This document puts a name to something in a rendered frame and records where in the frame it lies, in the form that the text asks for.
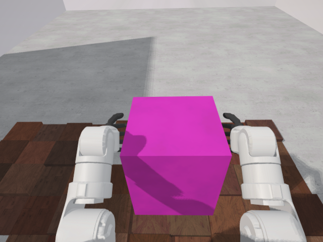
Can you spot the right robot upper arm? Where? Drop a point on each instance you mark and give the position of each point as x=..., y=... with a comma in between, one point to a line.
x=270, y=226

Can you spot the right robot hand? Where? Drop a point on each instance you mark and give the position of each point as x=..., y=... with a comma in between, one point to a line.
x=236, y=122

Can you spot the robot right forearm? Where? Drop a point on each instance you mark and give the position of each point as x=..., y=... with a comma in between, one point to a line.
x=263, y=182

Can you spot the robot left forearm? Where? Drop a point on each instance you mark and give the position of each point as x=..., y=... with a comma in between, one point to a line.
x=92, y=176

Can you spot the left robot upper arm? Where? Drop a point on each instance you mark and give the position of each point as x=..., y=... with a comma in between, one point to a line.
x=87, y=225

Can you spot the carton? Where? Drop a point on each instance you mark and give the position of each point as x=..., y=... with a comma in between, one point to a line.
x=175, y=155

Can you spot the left robot hand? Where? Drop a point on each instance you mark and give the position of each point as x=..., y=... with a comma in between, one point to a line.
x=111, y=122

